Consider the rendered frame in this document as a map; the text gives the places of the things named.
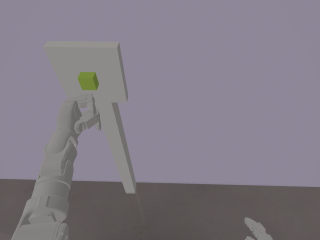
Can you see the panel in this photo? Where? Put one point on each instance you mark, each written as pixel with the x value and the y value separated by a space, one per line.
pixel 68 59

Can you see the left robot upper arm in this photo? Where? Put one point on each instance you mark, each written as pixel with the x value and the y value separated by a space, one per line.
pixel 43 231

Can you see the robot left hand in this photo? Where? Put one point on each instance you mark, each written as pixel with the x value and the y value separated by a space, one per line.
pixel 71 119

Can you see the robot right hand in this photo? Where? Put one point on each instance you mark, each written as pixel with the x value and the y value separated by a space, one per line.
pixel 257 229

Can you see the left robot forearm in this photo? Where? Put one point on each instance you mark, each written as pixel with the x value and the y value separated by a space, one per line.
pixel 49 200

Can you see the button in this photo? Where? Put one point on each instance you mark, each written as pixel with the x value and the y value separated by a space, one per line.
pixel 88 80

